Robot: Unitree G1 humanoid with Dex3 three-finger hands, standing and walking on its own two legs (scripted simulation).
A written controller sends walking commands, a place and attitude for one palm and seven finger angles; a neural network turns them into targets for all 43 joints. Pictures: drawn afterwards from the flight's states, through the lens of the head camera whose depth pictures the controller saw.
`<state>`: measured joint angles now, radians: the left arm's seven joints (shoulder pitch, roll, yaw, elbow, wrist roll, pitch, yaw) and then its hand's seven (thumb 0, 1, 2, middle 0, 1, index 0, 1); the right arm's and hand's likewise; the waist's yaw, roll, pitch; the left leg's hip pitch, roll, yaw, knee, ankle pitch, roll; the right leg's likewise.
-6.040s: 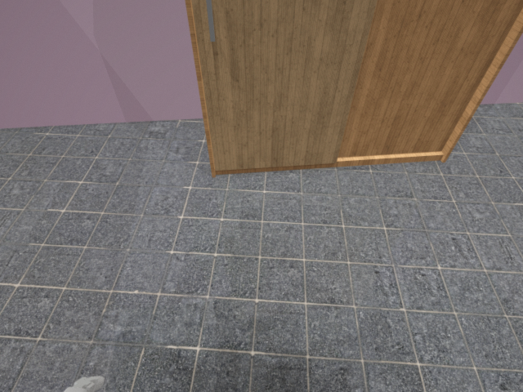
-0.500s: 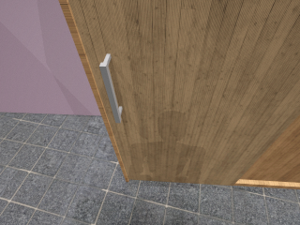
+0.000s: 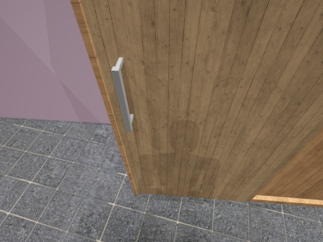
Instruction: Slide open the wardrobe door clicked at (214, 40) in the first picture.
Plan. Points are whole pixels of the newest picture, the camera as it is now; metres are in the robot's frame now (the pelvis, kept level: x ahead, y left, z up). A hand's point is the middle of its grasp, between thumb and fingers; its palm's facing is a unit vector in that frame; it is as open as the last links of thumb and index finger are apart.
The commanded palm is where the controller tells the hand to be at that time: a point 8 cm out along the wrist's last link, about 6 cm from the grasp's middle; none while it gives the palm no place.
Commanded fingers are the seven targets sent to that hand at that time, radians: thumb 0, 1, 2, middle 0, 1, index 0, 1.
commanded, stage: look again from close up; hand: left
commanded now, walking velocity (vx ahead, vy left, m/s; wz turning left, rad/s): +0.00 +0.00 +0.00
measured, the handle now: (125, 98) +0.46 +0.14 +0.10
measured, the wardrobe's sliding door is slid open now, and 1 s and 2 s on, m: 0.00 0.00 0.00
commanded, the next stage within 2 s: raise the hand with hooked fingers in 0.22 s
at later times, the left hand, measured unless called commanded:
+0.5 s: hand (85, 220) +0.17 +0.20 -0.04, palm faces +0.22 -0.97 -0.13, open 7.4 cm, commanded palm +0.11 +0.24 -0.05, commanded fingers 0.00 0.67 0.80 -0.22 -0.45 -0.22 -0.45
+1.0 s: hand (71, 218) +0.17 +0.22 +0.00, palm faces -0.03 -1.00 -0.08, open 10.1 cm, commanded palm +0.14 +0.28 +0.01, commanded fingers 0.00 0.08 0.55 -0.26 -0.82 -0.26 -0.82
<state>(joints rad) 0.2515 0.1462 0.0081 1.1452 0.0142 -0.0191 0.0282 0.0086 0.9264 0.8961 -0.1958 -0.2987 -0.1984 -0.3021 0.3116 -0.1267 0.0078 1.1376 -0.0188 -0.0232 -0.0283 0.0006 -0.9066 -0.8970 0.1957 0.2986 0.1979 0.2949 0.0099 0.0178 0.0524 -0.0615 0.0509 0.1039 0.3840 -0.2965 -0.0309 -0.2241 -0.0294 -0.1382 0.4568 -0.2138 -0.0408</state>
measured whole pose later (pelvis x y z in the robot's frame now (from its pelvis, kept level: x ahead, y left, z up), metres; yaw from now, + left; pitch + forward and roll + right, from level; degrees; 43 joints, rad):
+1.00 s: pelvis -0.04 +0.03 -0.06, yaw +3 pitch +9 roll -2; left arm 0.34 0.25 0.14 -0.05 -0.24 -0.35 -0.32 0.01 0.31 0.64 -0.24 -0.68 -0.24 -0.68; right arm 0.21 -0.19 0.08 0.54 0.03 -0.25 -0.03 0.01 -0.90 -0.90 0.20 0.30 0.20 0.30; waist 0.04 0.02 -0.06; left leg -0.64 0.04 0.03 1.01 -0.53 0.02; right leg -0.72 -0.10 -0.17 0.93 -0.37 -0.01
